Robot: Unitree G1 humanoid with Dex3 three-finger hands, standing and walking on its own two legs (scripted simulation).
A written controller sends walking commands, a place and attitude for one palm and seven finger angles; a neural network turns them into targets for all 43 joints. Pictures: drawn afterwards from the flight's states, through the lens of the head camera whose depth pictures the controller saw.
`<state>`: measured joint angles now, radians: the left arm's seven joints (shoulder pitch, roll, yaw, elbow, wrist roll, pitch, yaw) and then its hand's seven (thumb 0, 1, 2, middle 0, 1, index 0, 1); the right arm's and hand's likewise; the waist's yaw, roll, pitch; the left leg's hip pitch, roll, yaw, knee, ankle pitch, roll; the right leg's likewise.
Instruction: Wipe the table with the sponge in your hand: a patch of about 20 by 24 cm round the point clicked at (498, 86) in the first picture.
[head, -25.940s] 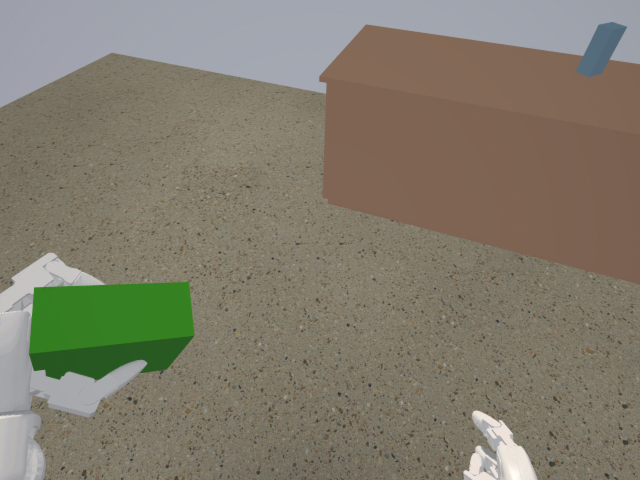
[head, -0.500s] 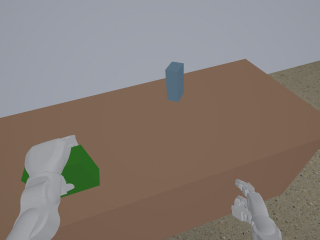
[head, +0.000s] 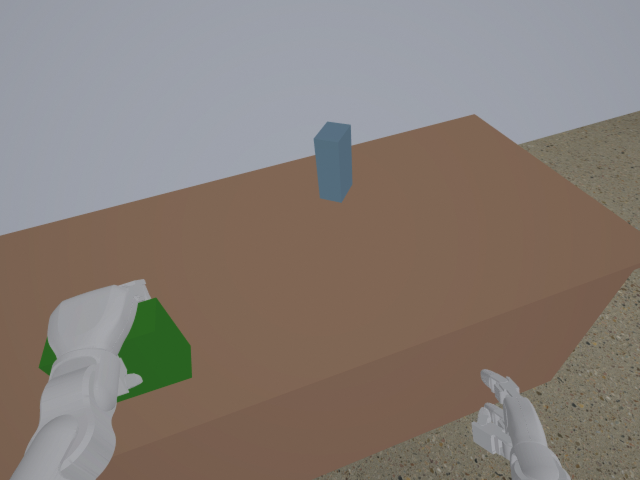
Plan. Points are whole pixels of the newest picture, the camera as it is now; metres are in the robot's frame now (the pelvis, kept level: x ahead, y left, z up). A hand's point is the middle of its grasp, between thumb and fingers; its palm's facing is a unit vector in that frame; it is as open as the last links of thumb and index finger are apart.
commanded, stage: move the sponge above the wiping area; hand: left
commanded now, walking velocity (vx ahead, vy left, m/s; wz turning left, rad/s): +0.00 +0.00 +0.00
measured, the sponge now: (131, 362) +0.22 +0.30 +0.03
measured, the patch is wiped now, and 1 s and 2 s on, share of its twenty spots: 0.00 0.00 0.00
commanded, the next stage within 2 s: lower the sponge onto the table in 1.76 s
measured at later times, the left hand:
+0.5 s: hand (136, 341) +0.24 +0.30 +0.05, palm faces -0.02 -0.09 -1.00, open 9.6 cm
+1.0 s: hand (151, 343) +0.25 +0.29 +0.03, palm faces -0.05 -0.09 -0.99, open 9.6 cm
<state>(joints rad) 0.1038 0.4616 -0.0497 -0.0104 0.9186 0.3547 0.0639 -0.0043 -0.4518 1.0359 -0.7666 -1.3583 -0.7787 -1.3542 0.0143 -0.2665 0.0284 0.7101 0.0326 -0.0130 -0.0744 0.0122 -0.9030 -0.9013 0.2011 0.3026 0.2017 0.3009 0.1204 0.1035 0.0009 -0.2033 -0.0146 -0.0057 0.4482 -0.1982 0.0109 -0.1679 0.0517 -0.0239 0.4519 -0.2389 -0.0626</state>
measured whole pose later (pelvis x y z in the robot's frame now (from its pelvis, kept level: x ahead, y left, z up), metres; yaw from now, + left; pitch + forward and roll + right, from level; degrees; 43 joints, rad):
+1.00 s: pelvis +0.01 +0.01 +0.00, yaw +0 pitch +0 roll +0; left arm 0.02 0.37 -0.14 0.17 0.96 0.38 0.14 0.00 -0.45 1.04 -0.77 -1.36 -0.78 -1.36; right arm 0.02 -0.25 0.01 0.71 0.05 0.00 -0.07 0.01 -0.90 -0.90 0.20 0.30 0.20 0.30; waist 0.11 0.08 -0.03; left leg -0.26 -0.03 -0.01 0.49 -0.22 0.02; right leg -0.22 0.04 -0.02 0.48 -0.26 -0.05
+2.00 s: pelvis +0.01 +0.00 +0.00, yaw +1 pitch +0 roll +0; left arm -0.03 0.36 -0.15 0.24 0.96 0.40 0.16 0.00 -0.45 1.04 -0.77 -1.36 -0.78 -1.36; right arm 0.02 -0.25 0.01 0.71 0.06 0.02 -0.07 0.01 -0.90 -0.90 0.20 0.30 0.20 0.30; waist 0.11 0.08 -0.04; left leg -0.27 -0.02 -0.02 0.49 -0.22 0.01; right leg -0.23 0.05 -0.03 0.49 -0.26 -0.06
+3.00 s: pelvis +0.01 +0.01 -0.01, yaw +0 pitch +3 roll +0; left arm -0.01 0.31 -0.16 0.33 0.99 0.38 0.26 0.00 -0.45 1.04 -0.77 -1.36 -0.78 -1.36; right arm 0.04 -0.24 0.00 0.71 0.05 0.04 -0.05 0.01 -0.90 -0.90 0.20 0.30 0.20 0.30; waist 0.09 0.06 -0.07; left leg -0.34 -0.03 -0.01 0.55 -0.25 0.02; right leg -0.30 0.04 -0.02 0.54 -0.29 -0.05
